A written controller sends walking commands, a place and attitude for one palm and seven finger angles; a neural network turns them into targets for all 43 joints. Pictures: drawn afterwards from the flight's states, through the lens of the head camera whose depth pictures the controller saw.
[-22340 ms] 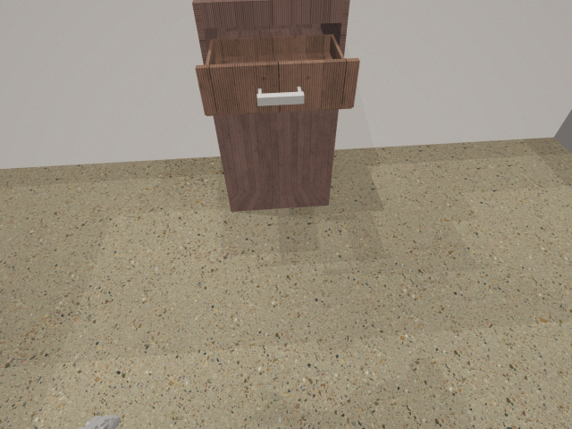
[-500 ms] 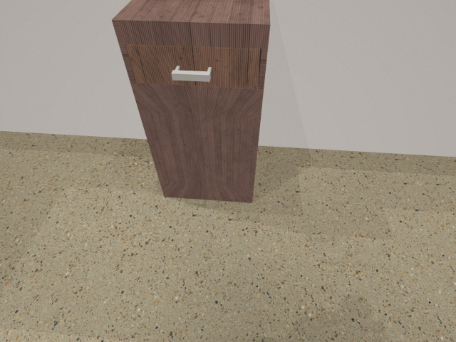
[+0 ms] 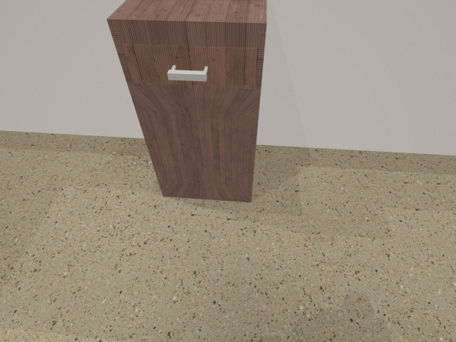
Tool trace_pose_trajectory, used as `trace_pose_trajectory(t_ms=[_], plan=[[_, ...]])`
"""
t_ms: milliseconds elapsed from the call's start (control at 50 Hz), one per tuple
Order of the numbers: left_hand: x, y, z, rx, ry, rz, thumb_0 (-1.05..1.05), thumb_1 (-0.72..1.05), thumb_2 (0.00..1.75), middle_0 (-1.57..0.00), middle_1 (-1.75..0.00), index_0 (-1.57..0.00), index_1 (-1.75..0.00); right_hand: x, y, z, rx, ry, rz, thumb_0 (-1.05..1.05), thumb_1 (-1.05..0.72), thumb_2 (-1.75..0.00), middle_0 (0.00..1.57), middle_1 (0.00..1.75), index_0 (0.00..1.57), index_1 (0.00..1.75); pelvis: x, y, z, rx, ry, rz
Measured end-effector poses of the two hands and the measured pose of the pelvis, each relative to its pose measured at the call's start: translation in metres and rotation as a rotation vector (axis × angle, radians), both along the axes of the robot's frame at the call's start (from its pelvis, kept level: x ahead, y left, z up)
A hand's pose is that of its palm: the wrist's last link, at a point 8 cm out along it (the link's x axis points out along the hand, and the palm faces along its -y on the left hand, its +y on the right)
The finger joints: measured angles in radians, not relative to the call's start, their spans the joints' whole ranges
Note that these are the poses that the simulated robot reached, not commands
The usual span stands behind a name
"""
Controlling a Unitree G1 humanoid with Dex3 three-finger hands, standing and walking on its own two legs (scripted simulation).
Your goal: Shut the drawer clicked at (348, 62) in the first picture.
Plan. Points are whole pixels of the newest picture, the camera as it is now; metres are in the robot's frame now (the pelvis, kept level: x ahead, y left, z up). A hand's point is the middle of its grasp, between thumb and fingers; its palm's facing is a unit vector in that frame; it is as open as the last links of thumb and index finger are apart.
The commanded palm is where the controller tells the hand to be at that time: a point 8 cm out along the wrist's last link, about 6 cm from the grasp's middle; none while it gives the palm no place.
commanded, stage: look to check the result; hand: left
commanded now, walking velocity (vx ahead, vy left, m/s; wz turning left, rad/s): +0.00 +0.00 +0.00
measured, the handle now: (188, 72) +0.92 +0.18 +0.00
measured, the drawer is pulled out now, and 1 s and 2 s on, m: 0.00 0.00 0.00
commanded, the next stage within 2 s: stand and wait in 0.18 s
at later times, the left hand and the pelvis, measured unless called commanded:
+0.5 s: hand out of the picture +0.03 +0.19 -0.17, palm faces +0.02 -0.97 -0.24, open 7.4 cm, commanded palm none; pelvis +0.00 +0.00 +0.00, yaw +0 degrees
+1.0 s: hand out of the picture +0.05 +0.21 -0.17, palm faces +0.00 -0.97 -0.26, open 7.4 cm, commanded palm none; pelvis +0.01 +0.01 +0.00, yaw +0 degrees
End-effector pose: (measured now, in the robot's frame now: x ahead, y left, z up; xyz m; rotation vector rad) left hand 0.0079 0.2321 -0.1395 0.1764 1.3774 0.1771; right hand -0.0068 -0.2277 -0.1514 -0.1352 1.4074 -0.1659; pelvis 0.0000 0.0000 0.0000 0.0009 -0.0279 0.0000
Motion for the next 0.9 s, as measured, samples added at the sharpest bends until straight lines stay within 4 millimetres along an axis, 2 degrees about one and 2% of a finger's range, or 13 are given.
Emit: trace_pose_trajectory(t_ms=[540,900], plan=[[0.021,0.008,0.003,0.016,-0.036,-0.014,0.01,0.91,0.9,-0.2,-0.3,-0.2,-0.3,0.007,-0.012,0.004,-0.026,-0.005,0.004,0.0,-0.91,-0.9,0.2,0.3,0.2,0.3,0.004,-0.002,0.001,-0.001,0.003,0.0],[0.03,0.02,0.005,0.025,-0.038,-0.028,0.01,0.91,0.9,-0.21,-0.3,-0.2,-0.3,0.023,-0.012,0.006,-0.039,-0.031,0.014,0.0,-0.91,-0.9,0.2,0.3,0.2,0.3,0.008,0.005,0.002,-0.001,0.009,-0.006]])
